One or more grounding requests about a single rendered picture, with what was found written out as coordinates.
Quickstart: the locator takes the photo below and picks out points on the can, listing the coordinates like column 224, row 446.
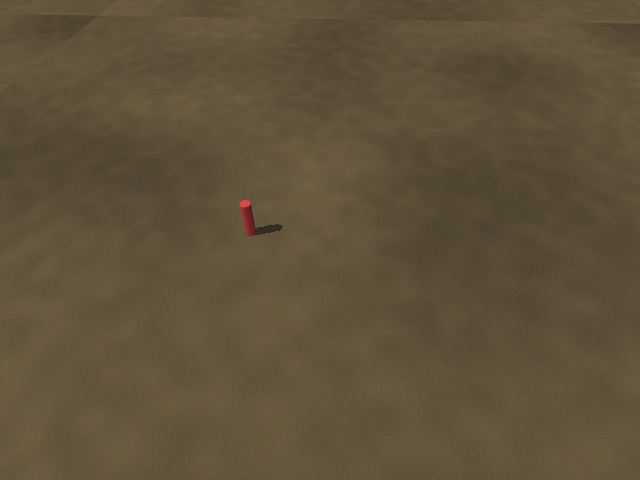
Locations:
column 247, row 216

